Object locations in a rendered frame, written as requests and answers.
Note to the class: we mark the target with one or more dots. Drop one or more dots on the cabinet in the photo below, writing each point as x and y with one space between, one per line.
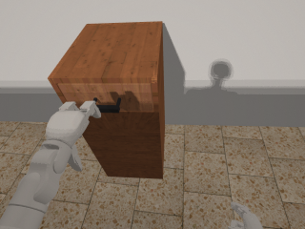
128 143

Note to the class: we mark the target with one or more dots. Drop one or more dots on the right robot hand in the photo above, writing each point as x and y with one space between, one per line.
250 221

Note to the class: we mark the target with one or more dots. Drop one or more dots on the handle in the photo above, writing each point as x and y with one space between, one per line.
112 109

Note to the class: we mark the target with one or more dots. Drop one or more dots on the drawer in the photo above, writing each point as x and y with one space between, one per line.
135 97

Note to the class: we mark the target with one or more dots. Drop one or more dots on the left robot hand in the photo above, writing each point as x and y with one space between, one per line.
68 124

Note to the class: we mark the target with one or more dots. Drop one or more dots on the robot left forearm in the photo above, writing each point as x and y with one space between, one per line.
38 187

